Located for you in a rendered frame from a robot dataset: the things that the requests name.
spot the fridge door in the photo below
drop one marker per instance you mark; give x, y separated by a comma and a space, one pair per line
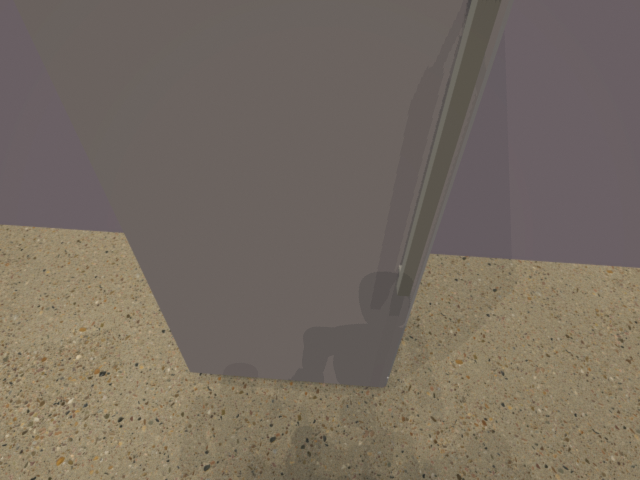
265, 160

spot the handle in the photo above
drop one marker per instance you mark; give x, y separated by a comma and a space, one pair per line
478, 28

